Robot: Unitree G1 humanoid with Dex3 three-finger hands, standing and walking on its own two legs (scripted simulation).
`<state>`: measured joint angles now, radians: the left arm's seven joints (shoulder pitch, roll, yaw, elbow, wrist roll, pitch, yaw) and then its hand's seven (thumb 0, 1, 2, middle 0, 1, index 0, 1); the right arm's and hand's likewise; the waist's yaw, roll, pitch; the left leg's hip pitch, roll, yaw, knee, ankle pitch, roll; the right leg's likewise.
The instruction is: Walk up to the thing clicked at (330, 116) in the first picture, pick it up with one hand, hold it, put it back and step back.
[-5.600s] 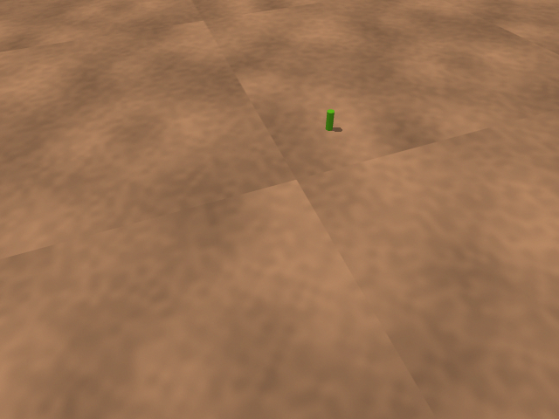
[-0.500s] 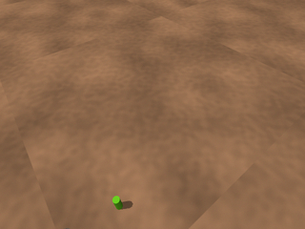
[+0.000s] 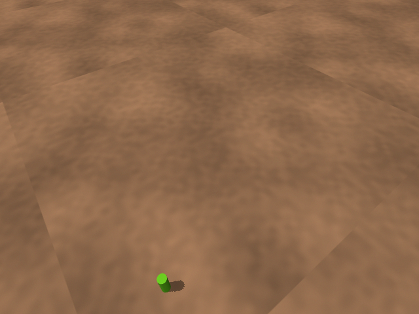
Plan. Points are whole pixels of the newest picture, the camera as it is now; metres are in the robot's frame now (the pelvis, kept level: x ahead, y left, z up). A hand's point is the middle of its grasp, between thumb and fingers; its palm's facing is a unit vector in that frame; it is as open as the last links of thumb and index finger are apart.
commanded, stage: walk up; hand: left
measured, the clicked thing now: (164, 283) +0.41 +0.24 -0.72
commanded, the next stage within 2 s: stand in 0.32 s
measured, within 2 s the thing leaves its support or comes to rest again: neither
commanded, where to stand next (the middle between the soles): +0.05 -0.01 m, yaw +1 degrees
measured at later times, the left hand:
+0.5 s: hand out of the picture +0.09 +0.25 -0.16, palm faces -0.01 -0.94 -0.33, open 7.4 cm
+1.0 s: hand out of the picture +0.09 +0.25 -0.16, palm faces +0.00 -0.94 -0.34, open 7.4 cm
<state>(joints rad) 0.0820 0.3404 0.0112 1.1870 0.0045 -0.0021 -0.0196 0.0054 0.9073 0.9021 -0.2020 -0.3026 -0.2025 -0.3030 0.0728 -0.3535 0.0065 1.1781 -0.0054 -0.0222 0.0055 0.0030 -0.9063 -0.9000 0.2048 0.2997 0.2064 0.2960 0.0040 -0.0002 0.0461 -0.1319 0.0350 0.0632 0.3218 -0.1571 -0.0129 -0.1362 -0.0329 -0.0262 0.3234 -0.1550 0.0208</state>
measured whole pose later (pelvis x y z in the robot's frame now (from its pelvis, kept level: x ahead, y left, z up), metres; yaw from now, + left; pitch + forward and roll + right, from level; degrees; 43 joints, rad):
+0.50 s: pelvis +0.01 +0.00 +0.00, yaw +1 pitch -2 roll +0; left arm 0.08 0.34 0.01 1.16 0.01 -0.01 -0.01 0.00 0.91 0.90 -0.20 -0.30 -0.20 -0.30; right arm 0.08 -0.35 0.00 1.16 -0.01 -0.01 0.00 0.00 -0.91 -0.90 0.20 0.30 0.21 0.30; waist 0.00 0.00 0.04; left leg -0.12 0.03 0.05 0.31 -0.16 -0.01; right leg -0.12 -0.04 -0.04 0.32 -0.16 0.02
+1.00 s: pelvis +0.01 +0.00 +0.00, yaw +1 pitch -2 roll +0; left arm 0.10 0.35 0.00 1.15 0.01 -0.01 -0.01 0.00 0.91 0.90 -0.20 -0.30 -0.20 -0.30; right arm 0.09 -0.35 0.01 1.15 -0.01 -0.01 0.00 0.00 -0.91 -0.90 0.20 0.30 0.21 0.30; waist 0.00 0.00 0.04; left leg -0.11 0.03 0.04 0.31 -0.17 -0.02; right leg -0.10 -0.04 -0.05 0.31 -0.17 0.02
